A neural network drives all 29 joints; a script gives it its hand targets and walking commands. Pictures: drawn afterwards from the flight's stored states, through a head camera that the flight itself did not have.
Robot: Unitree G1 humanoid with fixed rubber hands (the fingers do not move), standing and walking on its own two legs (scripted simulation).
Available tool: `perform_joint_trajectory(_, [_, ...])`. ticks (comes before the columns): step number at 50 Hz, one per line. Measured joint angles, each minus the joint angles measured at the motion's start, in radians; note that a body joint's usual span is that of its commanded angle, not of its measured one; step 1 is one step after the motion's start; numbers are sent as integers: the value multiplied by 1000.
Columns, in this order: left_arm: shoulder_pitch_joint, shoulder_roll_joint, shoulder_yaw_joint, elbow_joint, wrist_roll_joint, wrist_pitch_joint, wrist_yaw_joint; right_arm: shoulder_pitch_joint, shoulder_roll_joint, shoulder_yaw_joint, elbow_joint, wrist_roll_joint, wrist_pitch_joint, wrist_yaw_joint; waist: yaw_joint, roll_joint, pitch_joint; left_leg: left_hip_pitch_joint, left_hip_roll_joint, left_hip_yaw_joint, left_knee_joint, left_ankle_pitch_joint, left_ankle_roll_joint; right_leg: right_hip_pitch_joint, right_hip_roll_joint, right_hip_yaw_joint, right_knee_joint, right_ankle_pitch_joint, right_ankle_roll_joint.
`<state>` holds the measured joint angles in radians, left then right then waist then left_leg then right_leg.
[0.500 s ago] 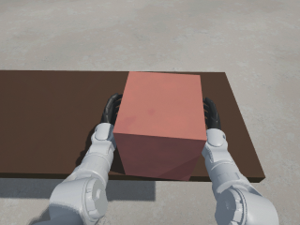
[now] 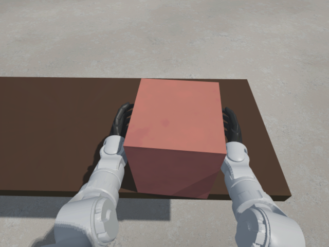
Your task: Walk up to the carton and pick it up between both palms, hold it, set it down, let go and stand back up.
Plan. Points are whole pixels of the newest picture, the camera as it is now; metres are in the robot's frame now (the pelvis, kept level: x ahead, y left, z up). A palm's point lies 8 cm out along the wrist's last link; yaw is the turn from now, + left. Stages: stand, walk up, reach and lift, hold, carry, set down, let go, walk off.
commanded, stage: reach and lift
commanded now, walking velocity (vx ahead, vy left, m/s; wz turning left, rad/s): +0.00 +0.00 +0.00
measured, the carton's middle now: (175, 141) +0.41 -0.01 +0.02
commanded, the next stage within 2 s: none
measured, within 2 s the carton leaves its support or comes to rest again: leaves its support in 0.12 s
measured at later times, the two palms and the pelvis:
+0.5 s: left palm (118, 138) +0.38 +0.13 +0.07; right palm (238, 143) +0.37 -0.16 +0.06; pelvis -0.02 +0.00 +0.00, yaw +0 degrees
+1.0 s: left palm (113, 126) +0.37 +0.13 +0.12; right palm (244, 128) +0.37 -0.16 +0.12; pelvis -0.02 -0.01 +0.00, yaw +0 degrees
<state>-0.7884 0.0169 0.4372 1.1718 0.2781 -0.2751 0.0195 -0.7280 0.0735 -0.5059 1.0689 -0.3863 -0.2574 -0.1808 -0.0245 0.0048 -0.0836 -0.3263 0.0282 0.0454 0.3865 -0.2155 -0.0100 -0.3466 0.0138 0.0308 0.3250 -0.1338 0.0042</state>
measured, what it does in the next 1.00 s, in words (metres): stands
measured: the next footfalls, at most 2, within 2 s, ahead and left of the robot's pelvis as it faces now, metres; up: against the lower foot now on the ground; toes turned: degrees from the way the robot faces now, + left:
none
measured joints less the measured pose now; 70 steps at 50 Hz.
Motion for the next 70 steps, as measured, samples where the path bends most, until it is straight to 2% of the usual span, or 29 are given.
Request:
perform_joint_trajectory(11, [25,0,-17,-19,0,-63,8,8,6,0,0,0,-75,-2,0,-4,0,0,0,0,0,12,0,1,0,-1,-3,13,0])
perform_joint_trajectory(22, [37,-2,-50,-42,0,-39,29,8,3,0,1,27,-68,11,0,-8,0,1,0,0,-11,32,0,1,0,-2,-10,31,0])
perform_joint_trajectory(28, [38,-4,-93,-72,-2,19,49,8,-13,32,1,92,-35,20,0,-8,0,5,0,0,-19,39,0,2,0,-3,-10,33,0])
perform_joint_trajectory(35, [53,-5,-159,-133,-63,79,75,8,-54,159,-19,229,11,17,0,-8,-20,7,0,0,-24,40,0,2,0,-3,-12,33,0])
perform_joint_trajectory(41, [71,-5,-192,-236,-88,170,82,8,-85,278,-73,355,84,0,0,-9,-34,22,0,0,-26,40,0,18,-1,-3,-16,33,0])
perform_joint_trajectory(49, [106,-10,-223,-400,-92,394,80,8,-117,380,-133,468,244,-17,0,-19,-34,79,0,0,-34,40,0,75,-1,-3,-24,33,0])
perform_joint_trajectory(54, [91,-12,-230,-500,-94,513,76,-2,-128,393,-185,491,312,-21,0,-29,-32,108,0,0,-34,40,0,104,-1,-3,-23,33,0])
perform_joint_trajectory(58, [49,-13,-209,-514,-86,589,61,-25,-136,393,-189,491,362,-22,0,-39,-8,144,0,0,-34,40,0,140,-1,-4,-23,32,0])
perform_joint_trajectory(64, [41,-17,-186,-544,-59,665,39,-33,-129,393,-190,492,411,-26,0,-48,12,171,0,0,-34,40,0,167,-1,-4,-24,32,0])
perform_joint_trajectory(70, [73,-23,-187,-655,-59,722,39,-33,-127,404,-246,529,442,-26,0,-48,12,175,0,0,-35,40,0,171,-1,-4,-24,32,0])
